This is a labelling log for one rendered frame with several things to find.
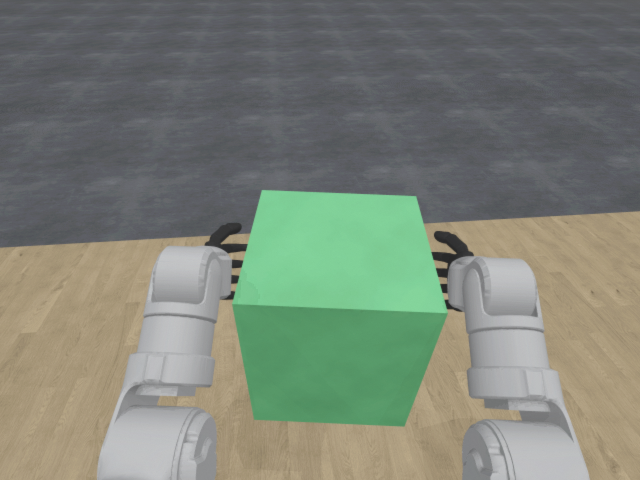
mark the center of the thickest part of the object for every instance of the right robot forearm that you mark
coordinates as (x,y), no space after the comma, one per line
(509,361)

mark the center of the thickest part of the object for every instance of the robot right upper arm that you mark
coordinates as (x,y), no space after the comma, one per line
(520,450)

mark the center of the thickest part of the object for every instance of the robot left hand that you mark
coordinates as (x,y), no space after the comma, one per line
(218,237)

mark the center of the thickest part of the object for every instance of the robot left upper arm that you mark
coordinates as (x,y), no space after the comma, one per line
(150,442)

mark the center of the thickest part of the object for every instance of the left robot forearm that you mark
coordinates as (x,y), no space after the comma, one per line
(174,350)

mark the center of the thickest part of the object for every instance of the carton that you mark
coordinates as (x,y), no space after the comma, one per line
(338,307)

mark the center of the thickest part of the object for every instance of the robot right hand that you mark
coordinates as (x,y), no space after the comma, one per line
(459,247)

